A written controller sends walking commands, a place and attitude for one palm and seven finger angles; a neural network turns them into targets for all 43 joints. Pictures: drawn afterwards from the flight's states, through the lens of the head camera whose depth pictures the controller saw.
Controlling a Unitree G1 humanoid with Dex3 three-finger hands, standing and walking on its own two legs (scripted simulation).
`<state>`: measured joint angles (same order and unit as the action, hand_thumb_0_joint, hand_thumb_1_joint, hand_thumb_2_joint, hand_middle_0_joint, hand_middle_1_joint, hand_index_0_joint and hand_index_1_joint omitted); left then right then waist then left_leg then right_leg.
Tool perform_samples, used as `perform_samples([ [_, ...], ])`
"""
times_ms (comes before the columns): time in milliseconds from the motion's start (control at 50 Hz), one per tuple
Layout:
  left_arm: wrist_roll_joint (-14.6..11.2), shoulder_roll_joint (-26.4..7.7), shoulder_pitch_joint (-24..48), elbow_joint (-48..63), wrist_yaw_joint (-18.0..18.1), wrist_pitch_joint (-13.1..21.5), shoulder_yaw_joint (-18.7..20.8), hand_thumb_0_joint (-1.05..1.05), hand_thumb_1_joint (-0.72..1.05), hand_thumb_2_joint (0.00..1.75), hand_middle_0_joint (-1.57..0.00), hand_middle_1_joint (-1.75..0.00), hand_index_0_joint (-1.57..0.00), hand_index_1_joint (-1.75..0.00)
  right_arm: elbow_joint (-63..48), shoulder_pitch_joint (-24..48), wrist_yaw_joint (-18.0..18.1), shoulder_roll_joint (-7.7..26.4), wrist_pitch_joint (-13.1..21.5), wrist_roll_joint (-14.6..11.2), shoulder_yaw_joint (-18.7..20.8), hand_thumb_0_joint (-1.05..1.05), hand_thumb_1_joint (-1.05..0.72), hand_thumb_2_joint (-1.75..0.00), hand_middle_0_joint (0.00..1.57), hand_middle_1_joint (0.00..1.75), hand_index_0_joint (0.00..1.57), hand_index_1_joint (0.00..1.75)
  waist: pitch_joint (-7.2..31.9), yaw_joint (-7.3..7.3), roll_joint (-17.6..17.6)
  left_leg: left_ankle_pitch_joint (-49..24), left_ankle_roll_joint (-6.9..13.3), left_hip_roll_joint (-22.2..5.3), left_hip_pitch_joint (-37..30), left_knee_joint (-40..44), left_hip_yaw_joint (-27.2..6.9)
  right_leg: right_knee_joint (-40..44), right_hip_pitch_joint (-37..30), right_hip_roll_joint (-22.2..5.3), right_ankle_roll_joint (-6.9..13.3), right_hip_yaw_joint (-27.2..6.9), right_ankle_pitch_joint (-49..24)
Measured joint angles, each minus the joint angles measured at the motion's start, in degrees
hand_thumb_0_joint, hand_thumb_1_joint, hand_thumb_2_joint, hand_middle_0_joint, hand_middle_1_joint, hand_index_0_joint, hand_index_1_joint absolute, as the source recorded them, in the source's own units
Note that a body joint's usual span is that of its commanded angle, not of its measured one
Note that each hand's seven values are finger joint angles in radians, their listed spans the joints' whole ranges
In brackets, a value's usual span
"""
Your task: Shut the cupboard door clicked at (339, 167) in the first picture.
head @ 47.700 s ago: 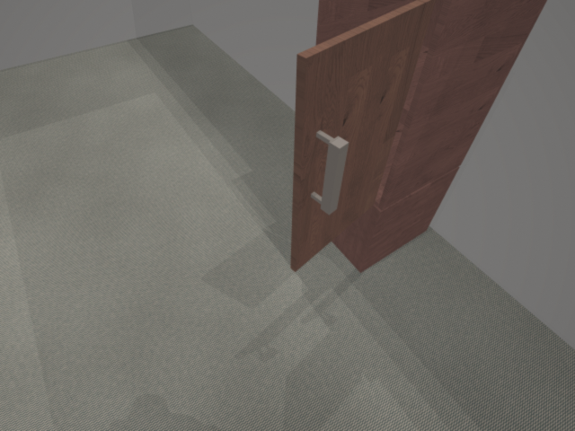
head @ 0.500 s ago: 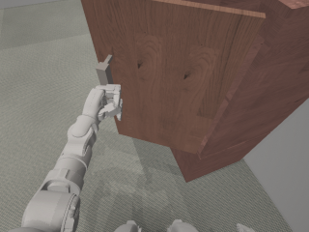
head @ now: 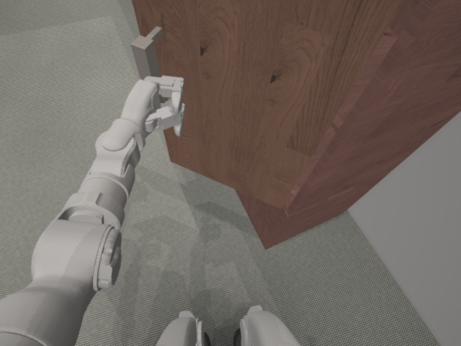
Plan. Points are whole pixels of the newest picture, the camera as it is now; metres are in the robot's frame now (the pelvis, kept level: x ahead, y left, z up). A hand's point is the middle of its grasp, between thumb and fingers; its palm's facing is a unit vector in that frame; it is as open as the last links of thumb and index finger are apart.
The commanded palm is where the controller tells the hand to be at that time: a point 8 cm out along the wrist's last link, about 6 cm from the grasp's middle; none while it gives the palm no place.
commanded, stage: push the door shut along its arc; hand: left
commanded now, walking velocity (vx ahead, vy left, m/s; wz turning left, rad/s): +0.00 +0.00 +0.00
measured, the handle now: (158, 79) +0.57 +0.09 +0.08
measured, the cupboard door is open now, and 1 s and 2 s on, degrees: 41 28 28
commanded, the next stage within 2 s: pull the fist back off the door in 0.64 s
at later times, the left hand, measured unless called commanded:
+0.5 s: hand (206, 93) +0.53 +0.00 +0.09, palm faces -0.50 -0.87 -0.01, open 3.0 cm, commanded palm +0.54 +0.04 +0.09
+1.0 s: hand (220, 87) +0.56 -0.03 +0.07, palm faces -0.07 -1.00 -0.06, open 3.1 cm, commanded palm +0.53 +0.02 +0.09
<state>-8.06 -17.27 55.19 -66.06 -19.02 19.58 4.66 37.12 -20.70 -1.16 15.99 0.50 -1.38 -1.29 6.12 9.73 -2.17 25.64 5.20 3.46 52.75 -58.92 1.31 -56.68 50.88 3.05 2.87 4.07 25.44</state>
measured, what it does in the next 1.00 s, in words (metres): stands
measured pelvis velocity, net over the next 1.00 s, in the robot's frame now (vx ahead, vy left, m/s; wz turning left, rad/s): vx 0.01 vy -0.02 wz -0.02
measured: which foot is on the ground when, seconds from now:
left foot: down 0.00-1.00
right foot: down 0.00-1.00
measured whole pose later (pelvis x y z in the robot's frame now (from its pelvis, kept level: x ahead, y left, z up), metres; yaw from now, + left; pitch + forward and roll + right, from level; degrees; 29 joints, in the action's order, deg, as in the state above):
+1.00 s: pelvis +0.01 -0.02 -0.02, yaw -1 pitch +27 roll -1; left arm 3.3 -10.4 64.3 -68.8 11.5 21.7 10.8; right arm 36.9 -24.0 -7.9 13.6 1.2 4.2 -0.1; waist 8.8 12.1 -3.6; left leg 28.5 3.3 1.9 61.9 -63.7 1.7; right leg -62.1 60.8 4.6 4.6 4.0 28.0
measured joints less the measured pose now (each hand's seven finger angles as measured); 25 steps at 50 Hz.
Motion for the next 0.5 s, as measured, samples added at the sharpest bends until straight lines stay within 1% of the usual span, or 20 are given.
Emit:
perform_samples([
  [60,0.2,-0.1,1.4,-0.2,-0.4,-0.6,0.6,0.01,0.91,0.9,-1.3,-1.5,-1.3,-1.5,-0.3,-0.3,0.0,0.1,0.0,0.2,0.1,0.01,-0.9,-0.9,0.2,0.3,0.2,0.3,0.1,0.62,-0.2,0.4,0.0,-0.2,1.2,-0.7,0.1,-0.6,1.2,0.2,0.0,-0.1,0.3],
  [200,1.2,-0.4,3.4,-0.9,-0.9,-2.2,1.5,0.01,0.91,0.9,-1.3,-1.5,-1.3,-1.5,-0.6,-0.9,-0.1,-0.1,-0.7,0.4,-0.2,0.01,-0.9,-0.9,0.2,0.3,0.2,0.3,0.3,1.32,-0.6,1.2,-0.1,-0.6,2.2,-1.6,0.5,-1.5,2.4,0.6,0.2,-0.4,0.8],
  [340,1.7,-1.3,7.3,-2.5,-1.7,-3.5,2.3,0.01,0.91,0.9,-1.3,-1.5,-1.3,-1.5,-0.7,-1.1,0.2,-0.6,-0.5,0.7,-0.5,0.01,-0.9,-0.9,0.2,0.3,0.2,0.3,0.3,2.65,-0.7,1.9,-0.4,-1.0,4.0,-2.7,0.5,-2.6,4.3,1.0,0.5,-0.4,1.4],
  [400,2.0,-1.7,8.3,-3.2,-2.5,-3.7,2.9,0.01,0.9,0.91,-1.3,-1.5,-1.3,-1.5,-0.6,-1.4,0.2,-0.6,-0.5,0.8,-0.5,0.01,-0.9,-0.9,0.21,0.3,0.2,0.3,0.6,2.75,-0.8,2.2,-0.5,-1.2,4.6,-3.1,0.6,-3.0,5.0,1.1,0.7,-0.4,1.7],
  [500,2.2,-2.5,10.2,-4.3,-2.9,-4.8,2.5,0.0,0.89,0.92,-1.3,-1.5,-1.3,-1.5,0.1,-1.5,0.5,-0.6,-0.6,1.0,-0.5,0.01,-0.9,-0.9,0.21,0.3,0.2,0.3,0.7,2.84,-0.8,2.7,-0.8,-1.3,5.7,-4.1,0.3,-4.0,6.1,1.3,1.0,-0.1,2.2],
])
